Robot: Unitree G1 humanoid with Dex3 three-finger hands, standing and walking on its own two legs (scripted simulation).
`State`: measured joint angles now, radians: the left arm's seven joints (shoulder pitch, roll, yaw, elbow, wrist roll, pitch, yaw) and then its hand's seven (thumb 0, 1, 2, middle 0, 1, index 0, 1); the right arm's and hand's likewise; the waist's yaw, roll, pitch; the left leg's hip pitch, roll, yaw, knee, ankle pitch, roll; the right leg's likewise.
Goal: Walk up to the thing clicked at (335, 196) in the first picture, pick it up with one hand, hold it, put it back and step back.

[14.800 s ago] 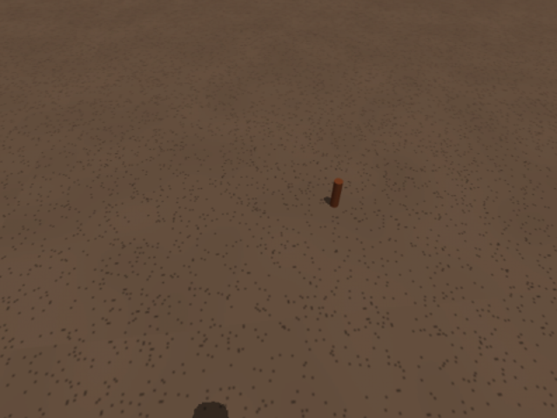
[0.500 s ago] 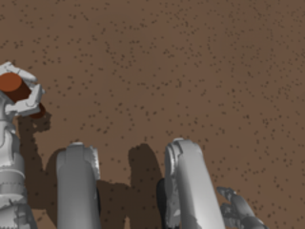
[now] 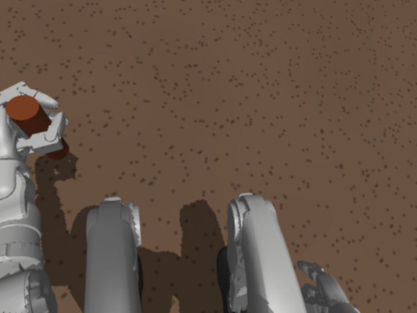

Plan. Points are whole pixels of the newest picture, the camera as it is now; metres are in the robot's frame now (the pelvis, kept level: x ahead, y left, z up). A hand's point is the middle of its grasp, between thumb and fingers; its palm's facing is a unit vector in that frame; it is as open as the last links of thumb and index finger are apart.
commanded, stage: settle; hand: left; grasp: from the side
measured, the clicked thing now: (43, 132) +0.44 +0.28 -0.06
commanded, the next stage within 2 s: lift in 0.02 s
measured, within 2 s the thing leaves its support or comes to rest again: neither
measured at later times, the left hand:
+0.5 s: hand (41, 113) +0.43 +0.25 +0.02, palm faces +0.18 -0.98 -0.05, open 5.3 cm
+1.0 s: hand out of the picture +0.40 +0.24 +0.19, palm faces +0.20 -0.98 -0.06, open 5.3 cm
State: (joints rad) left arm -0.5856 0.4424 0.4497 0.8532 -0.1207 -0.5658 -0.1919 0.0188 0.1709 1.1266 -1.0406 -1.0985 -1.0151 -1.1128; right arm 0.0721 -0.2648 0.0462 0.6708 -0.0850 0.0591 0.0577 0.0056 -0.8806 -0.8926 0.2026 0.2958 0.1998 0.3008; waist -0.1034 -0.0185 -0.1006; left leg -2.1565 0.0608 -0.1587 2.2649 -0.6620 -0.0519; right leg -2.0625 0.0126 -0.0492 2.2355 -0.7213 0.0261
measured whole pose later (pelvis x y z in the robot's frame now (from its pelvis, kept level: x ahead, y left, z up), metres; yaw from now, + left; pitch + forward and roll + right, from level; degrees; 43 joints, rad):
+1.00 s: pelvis +0.03 +0.00 +0.17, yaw +4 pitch +30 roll -4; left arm -0.25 0.30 0.27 0.31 -0.18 -0.28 -0.08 0.02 0.18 1.12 -1.03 -1.12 -1.01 -1.13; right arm 0.12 -0.23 0.00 0.60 0.02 0.02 -0.03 0.01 -0.89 -0.89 0.20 0.30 0.20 0.30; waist -0.04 0.03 -0.18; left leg -1.63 0.07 -0.09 1.73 -0.63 -0.04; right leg -1.54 -0.01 -0.04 1.71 -0.68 0.02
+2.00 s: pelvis +0.08 +0.01 +0.33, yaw +6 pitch +13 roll -2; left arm -0.12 0.20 0.14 0.37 -0.17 -0.33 -0.03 0.02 0.18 1.12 -1.02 -1.13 -1.00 -1.13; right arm 0.23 -0.21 0.01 0.64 0.00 -0.01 -0.03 0.01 -0.89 -0.89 0.20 0.30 0.20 0.30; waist -0.04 0.02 -0.08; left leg -0.79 0.07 -0.03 1.03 -0.46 -0.03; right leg -0.72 -0.02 -0.04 1.00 -0.50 0.02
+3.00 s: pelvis +0.08 +0.01 +0.36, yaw +6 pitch +6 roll -1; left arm -0.12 0.18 0.13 0.42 -0.16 -0.34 -0.03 0.02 0.18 1.11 -1.02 -1.13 -1.00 -1.14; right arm 0.23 -0.21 0.00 0.65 0.01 0.02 -0.02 0.01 -0.91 -0.90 0.20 0.30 0.20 0.30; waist -0.03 0.01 -0.03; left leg -0.55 0.06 -0.01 0.84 -0.39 -0.03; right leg -0.49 -0.03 -0.03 0.81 -0.43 0.02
